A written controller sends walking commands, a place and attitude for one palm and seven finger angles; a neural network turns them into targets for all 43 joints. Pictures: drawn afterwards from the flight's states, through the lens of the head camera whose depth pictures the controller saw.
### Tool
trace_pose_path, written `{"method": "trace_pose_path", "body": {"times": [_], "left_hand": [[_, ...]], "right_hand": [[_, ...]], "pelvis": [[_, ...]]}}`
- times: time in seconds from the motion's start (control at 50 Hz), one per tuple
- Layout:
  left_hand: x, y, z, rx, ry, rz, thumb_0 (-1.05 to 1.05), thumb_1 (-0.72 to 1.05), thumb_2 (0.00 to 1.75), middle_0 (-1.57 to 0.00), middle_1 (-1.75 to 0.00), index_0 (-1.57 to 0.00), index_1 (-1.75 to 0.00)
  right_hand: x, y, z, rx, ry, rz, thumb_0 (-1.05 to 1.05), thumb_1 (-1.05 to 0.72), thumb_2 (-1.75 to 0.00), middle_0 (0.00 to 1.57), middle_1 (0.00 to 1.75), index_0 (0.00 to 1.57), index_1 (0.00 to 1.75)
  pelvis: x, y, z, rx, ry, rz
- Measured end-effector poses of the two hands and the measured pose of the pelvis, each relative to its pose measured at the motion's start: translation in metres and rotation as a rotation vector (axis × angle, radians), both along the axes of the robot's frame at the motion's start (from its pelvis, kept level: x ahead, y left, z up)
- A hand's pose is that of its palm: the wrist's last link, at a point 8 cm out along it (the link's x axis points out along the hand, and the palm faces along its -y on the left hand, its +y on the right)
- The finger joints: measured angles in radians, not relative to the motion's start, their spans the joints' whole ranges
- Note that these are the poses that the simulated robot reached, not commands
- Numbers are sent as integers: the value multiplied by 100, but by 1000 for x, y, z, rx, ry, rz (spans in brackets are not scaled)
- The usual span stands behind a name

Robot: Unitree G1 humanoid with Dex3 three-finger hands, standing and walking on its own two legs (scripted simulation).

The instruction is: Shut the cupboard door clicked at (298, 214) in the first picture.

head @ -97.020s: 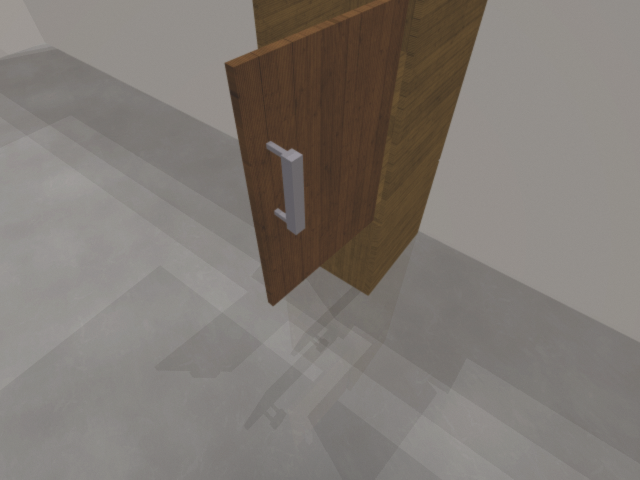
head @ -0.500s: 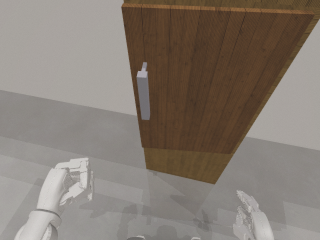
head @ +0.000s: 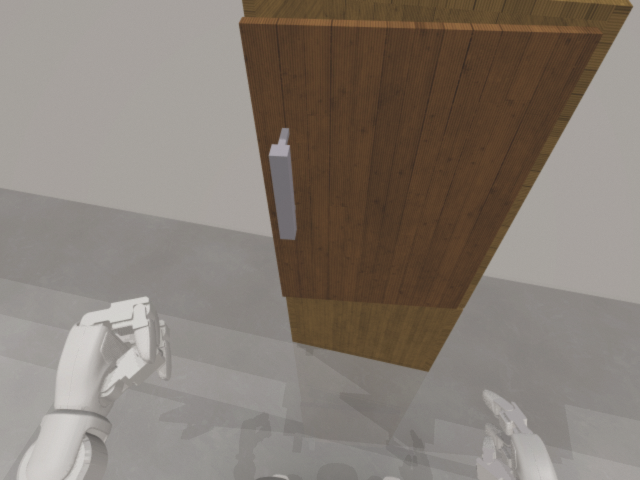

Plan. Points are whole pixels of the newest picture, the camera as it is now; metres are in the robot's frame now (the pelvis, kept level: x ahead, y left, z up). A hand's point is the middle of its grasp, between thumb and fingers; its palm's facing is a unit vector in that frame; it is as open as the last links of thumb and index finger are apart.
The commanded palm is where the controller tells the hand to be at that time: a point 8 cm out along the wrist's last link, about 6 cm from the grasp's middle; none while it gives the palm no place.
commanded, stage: bring the fist close to the handle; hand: left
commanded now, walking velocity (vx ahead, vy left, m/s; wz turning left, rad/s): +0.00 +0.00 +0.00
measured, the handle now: (286, 186) +0.51 +0.09 +0.07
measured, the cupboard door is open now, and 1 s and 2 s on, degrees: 8 8 3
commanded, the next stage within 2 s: push the door shut along its arc in 1.44 s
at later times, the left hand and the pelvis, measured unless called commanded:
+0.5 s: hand (244, 294) +0.31 +0.12 +0.08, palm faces -0.06 -1.00 -0.02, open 3.1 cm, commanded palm +0.30 +0.18 +0.08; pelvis +0.00 +0.00 +0.00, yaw -1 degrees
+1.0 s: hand (298, 237) +0.40 +0.06 +0.08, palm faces -0.05 -1.00 -0.04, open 3.1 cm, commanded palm +0.38 +0.12 +0.08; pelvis +0.01 -0.01 +0.01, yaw -2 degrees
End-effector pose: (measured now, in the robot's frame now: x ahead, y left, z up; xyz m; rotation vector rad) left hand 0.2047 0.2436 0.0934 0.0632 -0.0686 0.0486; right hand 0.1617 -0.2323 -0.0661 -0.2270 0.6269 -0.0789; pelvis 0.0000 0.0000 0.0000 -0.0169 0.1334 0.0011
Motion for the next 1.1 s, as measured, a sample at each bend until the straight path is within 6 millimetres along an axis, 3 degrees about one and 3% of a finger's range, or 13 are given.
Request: {"method": "trace_pose_path", "body": {"times": [0.1,0.16,0.28,0.42,0.48,0.6,0.76,0.88,0.96,1.1], "left_hand": [[-4,-15,-22,-15,146,-90,1,90,90,-130,-150,-130,-150],[1,-18,-18,-18,115,-76,1,90,90,-130,-150,-130,-150],[35,-26,-1,-31,-40,-43,1,90,90,-131,-150,-130,-150],[73,-62,-21,-23,117,-152,1,90,90,-130,-150,-130,-150],[86,-69,-17,-38,106,-120,1,90,90,-130,-150,-130,-150],[107,-72,-3,-39,13,-54,1,90,90,-130,-150,-130,-150],[129,-93,-22,-26,113,-106,1,90,90,-130,-150,-130,-150],[156,-108,-7,-47,24,-84,1,90,90,-130,-150,-130,-150],[172,-120,-3,-29,28,-92,1,90,90,-130,-150,-130,-150],[186,-130,-17,-46,116,-63,1,90,90,-130,-150,-130,-150]], "right_hand": [[-1,3,1,11,-15,-11,1,-91,-89,20,30,20,30],[-2,5,1,5,-20,-9,1,-91,-89,20,30,20,30],[-5,7,-6,2,5,11,1,-91,-89,20,30,20,30],[-16,4,-10,20,54,-33,1,-91,-89,20,30,20,30],[-21,2,-11,22,77,-52,1,-91,-89,20,30,20,30],[-26,-3,-16,23,135,-49,1,-91,-89,20,30,20,30],[-30,-11,-22,21,193,-76,1,-91,-89,20,30,20,30],[-35,-16,-26,19,221,-91,1,-91,-89,20,30,20,30],[-43,-18,-30,31,248,-100,1,-91,-89,20,30,20,30],[-67,-24,-33,41,310,-140,1,-91,-89,20,30,20,30]], "pelvis": [[-3,2,1,2,-4,-4],[-5,2,1,2,-8,-2],[-9,1,-2,1,0,7],[-5,4,1,10,10,-8],[-1,3,4,16,11,-20],[5,1,5,21,17,-23],[7,-2,6,20,27,-22],[7,-5,5,25,40,-23],[6,-7,5,28,49,-27],[3,-11,8,36,54,-40]]}}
